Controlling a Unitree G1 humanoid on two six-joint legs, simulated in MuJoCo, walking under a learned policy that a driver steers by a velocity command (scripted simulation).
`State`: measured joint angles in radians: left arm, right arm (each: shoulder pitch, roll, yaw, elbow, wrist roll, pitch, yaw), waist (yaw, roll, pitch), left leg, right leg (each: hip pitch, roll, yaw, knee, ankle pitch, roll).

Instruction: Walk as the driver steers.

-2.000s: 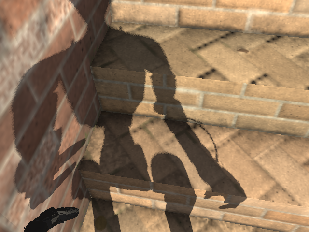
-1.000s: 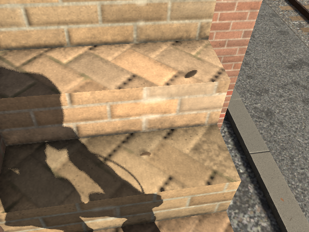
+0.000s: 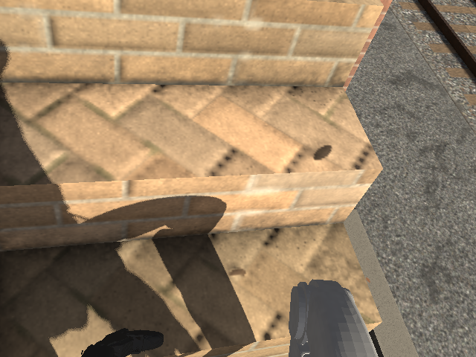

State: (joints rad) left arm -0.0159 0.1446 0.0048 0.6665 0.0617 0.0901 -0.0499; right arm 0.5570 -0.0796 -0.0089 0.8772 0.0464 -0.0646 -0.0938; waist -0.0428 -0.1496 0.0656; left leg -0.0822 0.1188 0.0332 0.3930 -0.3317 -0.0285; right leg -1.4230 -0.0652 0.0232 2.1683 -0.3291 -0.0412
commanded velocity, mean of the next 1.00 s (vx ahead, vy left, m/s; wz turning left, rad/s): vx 0.50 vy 0.00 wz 0.01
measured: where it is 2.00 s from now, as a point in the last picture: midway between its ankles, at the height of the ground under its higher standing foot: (224, 21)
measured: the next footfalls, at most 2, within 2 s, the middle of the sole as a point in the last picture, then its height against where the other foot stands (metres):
right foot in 0.16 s outside the picture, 0.20 m higher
left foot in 0.66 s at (196, 302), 0.21 m higher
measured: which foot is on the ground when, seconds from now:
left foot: down 0.00-0.16, up 0.18-0.64, down 0.66-1.00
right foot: up 0.00-0.14, down 0.16-0.68, up 0.70-0.98, down 1.00-1.00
